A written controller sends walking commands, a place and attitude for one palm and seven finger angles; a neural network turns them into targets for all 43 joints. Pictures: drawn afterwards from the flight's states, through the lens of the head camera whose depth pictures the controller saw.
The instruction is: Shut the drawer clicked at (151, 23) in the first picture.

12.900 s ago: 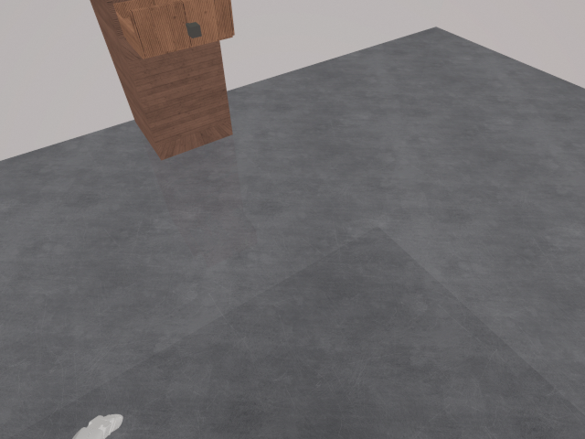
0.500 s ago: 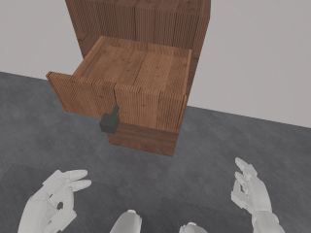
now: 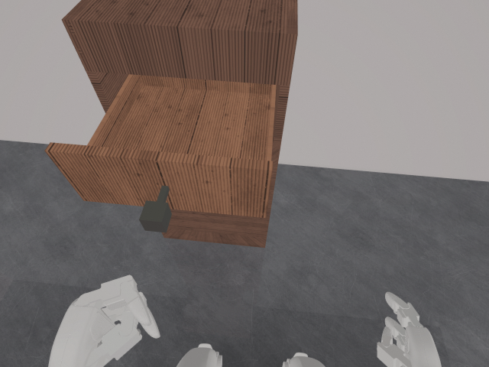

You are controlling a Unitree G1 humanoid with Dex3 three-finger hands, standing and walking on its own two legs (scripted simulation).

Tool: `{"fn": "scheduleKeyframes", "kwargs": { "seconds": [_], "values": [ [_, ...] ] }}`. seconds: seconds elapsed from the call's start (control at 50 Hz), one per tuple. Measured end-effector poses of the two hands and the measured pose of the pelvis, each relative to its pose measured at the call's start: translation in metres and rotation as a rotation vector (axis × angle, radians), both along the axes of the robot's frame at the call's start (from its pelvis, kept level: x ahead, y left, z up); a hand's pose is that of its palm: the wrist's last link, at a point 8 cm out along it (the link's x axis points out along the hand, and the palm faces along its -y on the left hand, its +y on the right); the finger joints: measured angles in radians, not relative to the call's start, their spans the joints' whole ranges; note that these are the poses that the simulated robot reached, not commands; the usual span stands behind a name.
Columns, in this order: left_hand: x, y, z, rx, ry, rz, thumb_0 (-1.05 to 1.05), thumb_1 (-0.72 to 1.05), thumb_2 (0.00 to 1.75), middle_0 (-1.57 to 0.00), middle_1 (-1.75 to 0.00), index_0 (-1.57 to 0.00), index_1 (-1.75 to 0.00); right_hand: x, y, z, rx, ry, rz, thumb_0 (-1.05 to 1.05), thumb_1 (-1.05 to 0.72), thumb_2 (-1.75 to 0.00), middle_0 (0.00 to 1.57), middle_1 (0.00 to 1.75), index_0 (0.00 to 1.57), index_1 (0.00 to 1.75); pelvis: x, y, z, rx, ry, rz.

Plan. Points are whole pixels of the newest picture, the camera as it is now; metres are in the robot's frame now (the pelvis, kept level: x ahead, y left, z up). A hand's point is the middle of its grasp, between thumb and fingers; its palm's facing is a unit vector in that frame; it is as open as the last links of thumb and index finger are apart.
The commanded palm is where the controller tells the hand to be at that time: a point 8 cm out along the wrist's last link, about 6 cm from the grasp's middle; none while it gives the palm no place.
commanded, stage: raise the hand and make a fist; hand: left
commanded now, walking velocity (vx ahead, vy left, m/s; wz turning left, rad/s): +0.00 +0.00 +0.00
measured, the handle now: (159, 206) +0.38 +0.18 +0.02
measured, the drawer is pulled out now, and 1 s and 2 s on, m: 0.23 0.23 0.23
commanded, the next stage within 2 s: bring the fist close to the handle in 0.84 s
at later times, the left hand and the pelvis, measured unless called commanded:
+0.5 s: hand (123, 297) +0.19 +0.15 +0.12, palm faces -0.01 -1.00 -0.05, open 3.3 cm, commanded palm +0.16 +0.20 +0.12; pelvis +0.01 +0.01 +0.02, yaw +0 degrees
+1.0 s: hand (142, 310) +0.18 +0.13 +0.11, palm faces -0.05 -1.00 -0.05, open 3.3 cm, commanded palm +0.16 +0.19 +0.11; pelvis +0.01 +0.00 +0.02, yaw +0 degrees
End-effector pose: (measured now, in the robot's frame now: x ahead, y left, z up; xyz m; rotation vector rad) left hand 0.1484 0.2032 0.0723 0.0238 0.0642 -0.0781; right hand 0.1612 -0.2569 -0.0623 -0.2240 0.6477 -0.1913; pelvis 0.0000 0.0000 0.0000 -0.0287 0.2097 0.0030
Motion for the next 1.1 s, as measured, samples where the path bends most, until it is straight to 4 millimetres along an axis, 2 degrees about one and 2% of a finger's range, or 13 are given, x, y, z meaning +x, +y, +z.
{"fn": "scheduleKeyframes", "kwargs": {
  "seconds": [0.06, 0.2, 0.34, 0.4, 0.52, 0.7, 0.84, 1.02, 1.1],
  "values": [
    [0.007, -0.005, 0.0, 0.007, 0.002, -0.044, 0.01, 0.9, 0.9, -1.15, -1.33, -1.15, -1.33, 0.013, 0.01, 0.009, 0.006, -0.053, 0.009, 0.02, -0.91, -0.9, 0.2, 0.3, 0.2, 0.3, -0.001, 0.003, 0.0, 0.0, -0.005, -0.006],
    [0.021, 0.013, 0.033, 0.013, -0.115, 0.085, 0.02, 0.9, 0.9, -1.29, -1.48, -1.29, -1.48, 0.032, 0.045, 0.025, 0.077, -0.122, 0.064, 0.02, -0.9, -0.9, 0.2, 0.3, 0.2, 0.3, 0.004, 0.008, 0.007, -0.006, -0.036, -0.004],
    [0.023, -0.004, 0.026, -0.003, -0.009, -0.002, 0.01, 0.9, 0.9, -1.37, -1.56, -1.37, -1.57, 0.033, 0.063, 0.031, 0.099, -0.119, 0.115, 0.01, -0.9, -0.9, 0.2, 0.3, 0.21, 0.3, 0.008, 0.014, 0.014, -0.008, -0.059, -0.001],
    [0.022, -0.004, 0.031, 0.006, -0.007, -0.007, 0.02, 0.9, 0.9, -1.39, -1.58, -1.38, -1.58, 0.03, 0.063, 0.032, 0.095, -0.109, 0.111, 0.02, -0.9, -0.9, 0.2, 0.3, 0.21, 0.3, 0.01, 0.015, 0.015, -0.006, -0.065, -0.005],
    [0.023, 0.006, 0.055, 0.019, -0.107, 0.071, 0.02, 0.9, 0.9, -1.4, -1.59, -1.39, -1.6, 0.023, 0.057, 0.028, 0.091, -0.082, 0.106, 0.02, -0.9, -0.9, 0.2, 0.3, 0.21, 0.3, 0.012, 0.015, 0.017, -0.006, -0.073, -0.003],
    [0.018, -0.014, 0.036, 0.013, 0.007, 0.0, 0.01, 0.9, 0.9, -1.4, -1.6, -1.4, -1.6, 0.017, 0.043, 0.026, 0.076, -0.066, 0.076, 0.02, -0.9, -0.9, 0.2, 0.3, 0.2, 0.3, 0.012, 0.011, 0.017, 0.003, -0.069, -0.008],
    [0.015, -0.001, 0.053, 0.045, -0.094, 0.082, 0.02, 0.9, 0.9, -1.4, -1.6, -1.4, -1.6, 0.019, 0.037, 0.025, 0.083, -0.072, 0.073, 0.02, -0.9, -0.9, 0.2, 0.3, 0.2, 0.3, 0.012, 0.004, 0.016, 0.005, -0.071, -0.005],
    [0.016, -0.015, 0.038, 0.032, -0.021, 0.019, 0.01, 0.9, 0.9, -1.4, -1.6, -1.4, -1.6, 0.022, 0.029, 0.025, 0.081, -0.082, 0.075, 0.02, -0.9, -0.9, 0.2, 0.3, 0.2, 0.3, 0.011, -0.004, 0.017, 0.01, -0.068, 0.0],
    [0.022, -0.013, 0.034, 0.037, -0.038, 0.038, 0.02, 0.9, 0.9, -1.41, -1.6, -1.4, -1.6, 0.021, 0.024, 0.023, 0.07, -0.076, 0.076, 0.02, -0.9, -0.9, 0.2, 0.3, 0.2, 0.3, 0.009, -0.007, 0.016, 0.011, -0.061, 0.002]
  ]
}}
